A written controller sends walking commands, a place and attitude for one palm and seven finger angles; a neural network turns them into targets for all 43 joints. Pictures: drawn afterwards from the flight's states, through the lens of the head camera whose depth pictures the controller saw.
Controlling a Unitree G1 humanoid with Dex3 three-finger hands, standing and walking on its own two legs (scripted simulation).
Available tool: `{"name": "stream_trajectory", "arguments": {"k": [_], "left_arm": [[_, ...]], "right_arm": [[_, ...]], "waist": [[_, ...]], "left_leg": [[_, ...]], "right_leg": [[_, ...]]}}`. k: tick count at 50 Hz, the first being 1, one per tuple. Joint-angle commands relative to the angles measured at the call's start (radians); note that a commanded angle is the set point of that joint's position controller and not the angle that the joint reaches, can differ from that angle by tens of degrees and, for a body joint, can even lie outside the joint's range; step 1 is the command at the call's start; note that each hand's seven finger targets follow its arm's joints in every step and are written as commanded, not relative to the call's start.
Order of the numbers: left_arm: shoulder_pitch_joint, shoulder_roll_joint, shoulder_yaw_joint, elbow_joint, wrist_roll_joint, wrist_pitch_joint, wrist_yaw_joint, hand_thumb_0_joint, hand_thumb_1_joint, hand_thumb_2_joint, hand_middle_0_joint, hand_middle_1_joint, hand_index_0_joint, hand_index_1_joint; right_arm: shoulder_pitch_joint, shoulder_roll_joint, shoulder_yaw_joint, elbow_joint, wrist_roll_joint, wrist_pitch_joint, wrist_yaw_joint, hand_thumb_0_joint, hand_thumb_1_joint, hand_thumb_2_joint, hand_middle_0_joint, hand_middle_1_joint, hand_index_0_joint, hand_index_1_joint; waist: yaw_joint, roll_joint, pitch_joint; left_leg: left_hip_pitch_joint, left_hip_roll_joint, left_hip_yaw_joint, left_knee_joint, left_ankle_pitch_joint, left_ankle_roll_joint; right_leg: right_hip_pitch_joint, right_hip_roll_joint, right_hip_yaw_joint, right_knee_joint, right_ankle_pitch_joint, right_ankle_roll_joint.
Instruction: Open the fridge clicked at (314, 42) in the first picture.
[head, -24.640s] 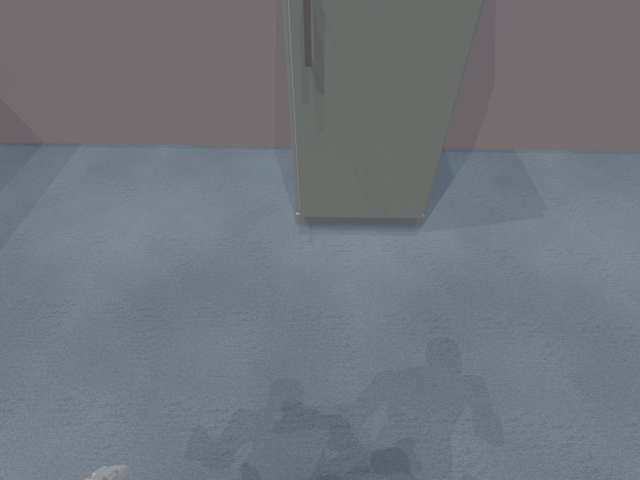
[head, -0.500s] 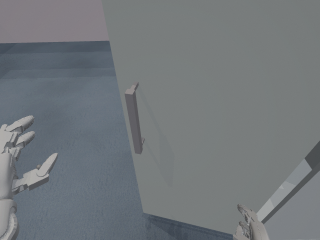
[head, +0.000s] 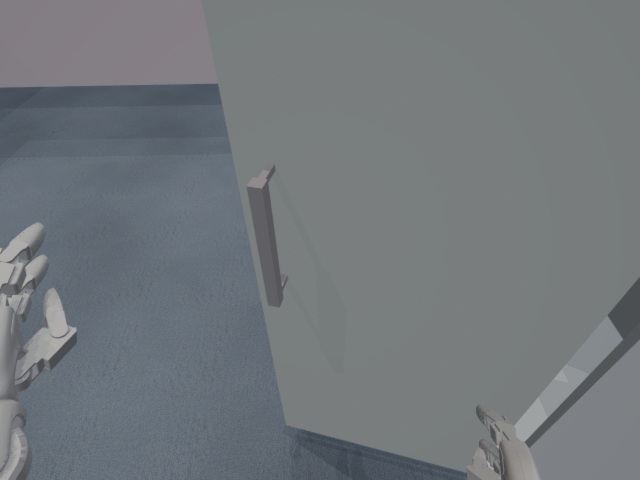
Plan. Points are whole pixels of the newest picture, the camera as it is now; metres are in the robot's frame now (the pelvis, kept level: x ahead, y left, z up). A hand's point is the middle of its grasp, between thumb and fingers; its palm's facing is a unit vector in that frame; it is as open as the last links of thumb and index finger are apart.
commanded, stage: step back with the hand held close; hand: left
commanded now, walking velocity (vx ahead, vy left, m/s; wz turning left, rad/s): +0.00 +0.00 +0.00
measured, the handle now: (272, 241) +0.40 +0.13 +0.10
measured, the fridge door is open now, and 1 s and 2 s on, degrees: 75 75 75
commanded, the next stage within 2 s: stop stepping back and stand still in 1.58 s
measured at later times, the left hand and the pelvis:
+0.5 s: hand (57, 358) +0.16 +0.28 +0.15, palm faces +0.37 -0.79 -0.48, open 7.4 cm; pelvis -0.04 +0.02 +0.00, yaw -1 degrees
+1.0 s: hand out of the picture +0.10 +0.30 +0.16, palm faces +0.47 -0.74 -0.48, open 7.4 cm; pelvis -0.10 +0.02 -0.02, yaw +1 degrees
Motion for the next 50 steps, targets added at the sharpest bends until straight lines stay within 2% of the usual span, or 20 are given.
{"name": "stream_trajectory", "arguments": {"k": [1, 4, 5, 6, 7, 10, 14, 18, 23, 25, 30, 32, 37, 40, 43, 45, 46, 47, 49, 50], "left_arm": [[-0.112, 0.199, 0.112, -0.202, -0.001, -0.067, 0.017, 0.0, 0.9, 0.9, -0.2, -0.3, -0.2, -0.3], [-0.109, 0.208, 0.119, -0.213, 0.001, -0.072, 0.017, 0.0, 0.9, 0.9, -0.2, -0.3, -0.2, -0.3], [-0.15, 0.14, 0.03, -0.257, 0.007, -0.075, 0.008, 0.0, 0.9, 0.9, -0.2, -0.3, -0.2, -0.3], [-0.306, 0.323, 0.199, -0.352, 0.012, -0.127, 0.028, 0.0, 0.9, 0.9, -0.2, -0.3, -0.2, -0.3], [-0.165, 0.239, 0.147, -0.223, 0.013, -0.131, 0.023, 0.0, 0.9, 0.9, -0.2, -0.3, -0.2, -0.3], [-0.01, 0.192, 0.118, -0.211, 0.021, -0.141, 0.016, 0.0, 0.9, 0.9, -0.2, -0.3, -0.2, -0.3], [0.073, 0.218, 0.15, -0.263, 0.016, -0.151, 0.024, 0.0, 0.9, 0.9, -0.2, -0.3, -0.2, -0.3], [0.071, 0.267, 0.19, -0.343, 0.016, -0.167, 0.037, 0.0, 0.9, 0.9, -0.2, -0.3, -0.2, -0.3], [0.07, 0.267, 0.197, -0.378, 0.022, -0.187, 0.047, 0.0, 0.9, 0.9, -0.2, -0.3, -0.2, -0.3], [0.091, 0.248, 0.192, -0.354, 0.023, -0.191, 0.049, 0.0, 0.9, 0.9, -0.2, -0.3, -0.2, -0.3], [0.048, 0.226, 0.183, -0.344, 0.04, -0.213, 0.053, 0.0, 0.9, 0.9, -0.2, -0.3, -0.2, -0.3], [0.043, 0.23, 0.188, -0.34, 0.044, -0.225, 0.055, 0.0, 0.9, 0.9, -0.2, -0.3, -0.2, -0.3], [0.025, 0.241, 0.19, -0.364, 0.047, -0.253, 0.066, 0.0, 0.9, 0.9, -0.2, -0.3, -0.2, -0.3], [0.029, 0.241, 0.203, -0.364, 0.053, -0.267, 0.071, 0.0, 0.9, 0.9, -0.2, -0.3, -0.2, -0.3], [0.049, 0.256, 0.234, -0.366, 0.061, -0.279, 0.069, 0.0, 0.9, 0.9, -0.2, -0.3, -0.2, -0.3], [0.06, 0.246, 0.234, -0.362, 0.06, -0.283, 0.062, 0.0, 0.9, 0.9, -0.2, -0.3, -0.2, -0.3], [0.058, 0.249, 0.24, -0.352, 0.061, -0.288, 0.058, 0.0, 0.9, 0.9, -0.2, -0.3, -0.2, -0.3], [0.065, 0.243, 0.238, -0.332, 0.06, -0.291, 0.054, 0.0, 0.9, 0.9, -0.2, -0.3, -0.2, -0.3], [0.043, 0.245, 0.219, -0.343, 0.054, -0.29, 0.047, 0.0, 0.9, 0.9, -0.2, -0.3, -0.2, -0.3], [0.037, 0.25, 0.211, -0.341, 0.049, -0.286, 0.047, 0.0, 0.9, 0.9, -0.2, -0.3, -0.2, -0.3]], "right_arm": [[-0.137, -0.106, -0.041, -0.162, -0.005, -0.057, -0.005, 0.0, -0.9, -0.9, 0.2, 0.3, 0.2, 0.3], [-0.136, -0.11, -0.045, -0.161, -0.006, -0.058, -0.005, 0.0, -0.9, -0.9, 0.2, 0.3, 0.2, 0.3], [-0.146, -0.105, -0.039, -0.167, -0.007, -0.064, 0.0, 0.0, -0.9, -0.9, 0.2, 0.3, 0.2, 0.3], [-0.158, -0.128, -0.032, -0.216, 0.004, -0.042, 0.005, 0.0, -0.9, -0.9, 0.2, 0.3, 0.2, 0.3], [-0.143, -0.114, -0.033, -0.178, -0.004, -0.024, 0.003, 0.0, -0.9, -0.9, 0.2, 0.3, 0.2, 0.3], [-0.126, -0.121, -0.05, -0.207, -0.008, 0.017, 0.007, 0.0, -0.9, -0.9, 0.2, 0.3, 0.2, 0.3], [-0.119, -0.122, -0.063, -0.24, -0.003, 0.055, 0.003, 0.0, -0.9, -0.9, 0.2, 0.3, 0.2, 0.3], [-0.116, -0.124, -0.07, -0.262, 0.001, 0.067, -0.006, 0.0, -0.9, -0.9, 0.2, 0.3, 0.2, 0.3], [-0.109, -0.133, -0.074, -0.275, 0.002, 0.055, -0.013, 0.0, -0.9, -0.9, 0.2, 0.3, 0.2, 0.3], [-0.1, -0.129, -0.074, -0.276, 0.004, 0.048, -0.013, 0.0, -0.9, -0.9, 0.2, 0.3, 0.2, 0.3], [-0.083, -0.141, -0.078, -0.274, 0.005, 0.022, -0.008, 0.0, -0.9, -0.9, 0.2, 0.3, 0.2, 0.3], [-0.07, -0.139, -0.08, -0.268, 0.006, 0.012, -0.005, 0.0, -0.9, -0.9, 0.2, 0.3, 0.2, 0.3], [-0.057, -0.133, -0.077, -0.249, -0.003, -0.012, -0.001, 0.0, -0.9, -0.9, 0.2, 0.3, 0.2, 0.3], [-0.062, -0.139, -0.077, -0.244, -0.005, -0.026, -0.006, 0.0, -0.9, -0.9, 0.2, 0.3, 0.2, 0.3], [-0.067, -0.144, -0.081, -0.247, -0.001, -0.044, -0.007, 0.0, -0.9, -0.9, 0.2, 0.3, 0.2, 0.3], [-0.069, -0.138, -0.082, -0.248, -0.004, -0.049, -0.005, 0.0, -0.9, -0.9, 0.2, 0.3, 0.2, 0.3], [-0.069, -0.141, -0.084, -0.244, -0.007, -0.048, -0.003, 0.0, -0.9, -0.9, 0.2, 0.3, 0.2, 0.3], [-0.057, -0.138, -0.088, -0.239, -0.006, -0.048, 0.0, 0.0, -0.9, -0.9, 0.2, 0.3, 0.2, 0.3], [-0.047, -0.126, -0.09, -0.232, -0.005, -0.044, 0.006, 0.0, -0.9, -0.9, 0.2, 0.3, 0.2, 0.3], [-0.046, -0.12, -0.092, -0.229, -0.003, -0.038, 0.011, 0.0, -0.9, -0.9, 0.2, 0.3, 0.2, 0.3]], "waist": [[-0.003, 0.012, -0.042], [-0.002, 0.005, -0.059], [-0.013, 0.024, -0.064], [-0.045, -0.001, 0.013], [-0.055, -0.083, 0.016], [-0.053, -0.082, -0.073], [-0.056, -0.033, -0.166], [-0.057, -0.022, -0.194], [-0.054, 0.046, -0.168], [-0.056, 0.034, -0.156], [-0.069, 0.03, -0.08], [-0.072, -0.026, -0.068], [-0.081, -0.038, -0.066], [-0.078, 0.052, -0.08], [-0.071, 0.122, -0.122], [-0.069, 0.105, -0.124], [-0.07, 0.093, -0.091], [-0.074, 0.046, -0.069], [-0.082, -0.09, -0.112], [-0.084, -0.143, -0.113]], "left_leg": [[-0.018, 0.002, 0.001, -0.072, 0.216, 0.019], [-0.012, 0.003, 0.001, -0.074, 0.231, 0.02], [0.0, -0.002, 0.001, -0.072, 0.23, 0.021], [-0.092, 0.016, -0.019, -0.04, 0.152, 0.039], [-0.095, 0.012, -0.035, -0.02, 0.135, 0.038], [-0.081, 0.022, -0.027, 0.003, 0.241, 0.034], [-0.085, 0.048, -0.032, 0.001, 0.376, 0.031], [-0.122, 0.058, -0.048, -0.008, 0.359, 0.033], [-0.244, 0.086, -0.086, -0.059, 0.238, 0.053], [-0.307, 0.097, -0.093, -0.069, 0.159, 0.062], [-0.51, 0.099, -0.118, -0.089, -0.226, 0.082], [-0.508, 0.076, -0.112, -0.043, -0.288, 0.079], [-0.419, 0.057, -0.11, 0.011, -0.281, 0.062], [-0.481, 0.1, -0.164, -0.079, -0.326, 0.077], [-0.581, 0.159, -0.232, -0.162, -0.337, 0.108], [-0.616, 0.168, -0.219, -0.131, -0.287, 0.119], [-0.683, 0.164, -0.216, -0.116, -0.332, 0.125], [-0.668, 0.134, -0.193, -0.067, -0.302, 0.112], [-0.529, 0.065, -0.121, 0.061, -0.193, 0.066], [-0.454, 0.031, -0.083, 0.144, -0.199, 0.044]], "right_leg": [[-0.014, 0.007, -0.011, -0.067, 0.157, -0.025], [-0.002, 0.007, -0.009, -0.066, 0.168, -0.025], [-0.01, 0.005, -0.01, -0.063, 0.168, -0.023], [-0.103, -0.036, 0.086, -0.125, 0.186, -0.021], [-0.122, -0.057, 0.088, -0.137, 0.171, -0.027], [-0.104, -0.073, 0.069, -0.09, 0.272, -0.025], [-0.069, -0.063, 0.05, -0.018, 0.357, -0.013], [-0.065, -0.052, 0.05, 0.018, 0.339, -0.008], [-0.038, -0.019, 0.044, 0.079, 0.246, 0.0], [-0.022, -0.016, 0.052, 0.111, 0.223, 0.0], [-0.013, -0.02, 0.095, 0.132, 0.065, -0.009], [-0.074, -0.037, 0.132, 0.076, -0.026, -0.019], [-0.218, -0.061, 0.151, -0.004, -0.2, -0.036], [-0.141, -0.014, 0.103, 0.086, -0.148, -0.018], [0.017, 0.048, 0.06, 0.258, 0.054, 0.0], [0.054, 0.051, 0.08, 0.296, 0.131, 0.002], [0.07, 0.046, 0.111, 0.29, 0.12, -0.002], [0.027, 0.028, 0.149, 0.242, 0.151, -0.016], [-0.082, -0.044, 0.237, 0.126, 0.206, -0.043], [-0.183, -0.1, 0.305, 0.042, 0.112, -0.066]]}}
